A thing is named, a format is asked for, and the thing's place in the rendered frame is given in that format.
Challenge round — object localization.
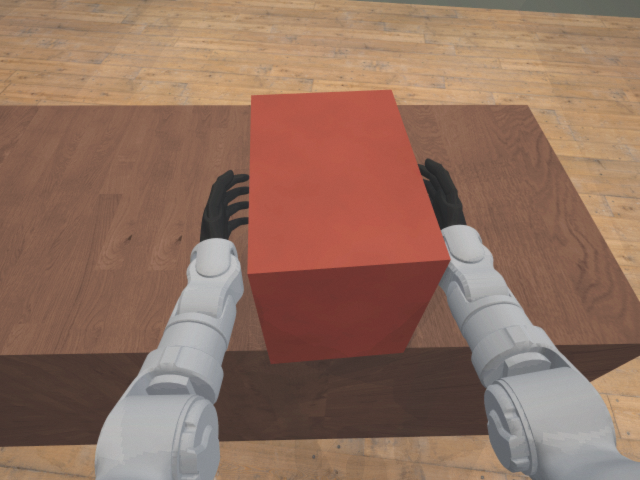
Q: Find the left robot forearm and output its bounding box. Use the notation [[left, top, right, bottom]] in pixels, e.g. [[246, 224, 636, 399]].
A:
[[95, 238, 244, 476]]

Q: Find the pedestal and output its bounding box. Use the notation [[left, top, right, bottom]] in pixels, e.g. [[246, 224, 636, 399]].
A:
[[0, 105, 640, 447]]

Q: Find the carton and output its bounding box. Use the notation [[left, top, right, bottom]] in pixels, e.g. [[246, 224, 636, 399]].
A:
[[247, 90, 451, 364]]

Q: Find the right robot forearm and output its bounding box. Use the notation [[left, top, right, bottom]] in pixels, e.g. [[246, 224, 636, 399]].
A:
[[438, 225, 616, 446]]

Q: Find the right robot upper arm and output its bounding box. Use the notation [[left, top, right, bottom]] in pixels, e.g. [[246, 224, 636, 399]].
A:
[[484, 367, 640, 480]]

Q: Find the left robot upper arm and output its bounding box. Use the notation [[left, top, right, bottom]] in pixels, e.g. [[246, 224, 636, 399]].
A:
[[95, 394, 220, 480]]

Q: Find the robot right hand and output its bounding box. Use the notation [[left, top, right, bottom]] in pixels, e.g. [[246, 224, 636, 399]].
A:
[[418, 158, 467, 230]]

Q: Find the robot left hand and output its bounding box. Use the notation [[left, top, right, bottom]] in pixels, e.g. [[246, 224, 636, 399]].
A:
[[200, 170, 249, 242]]

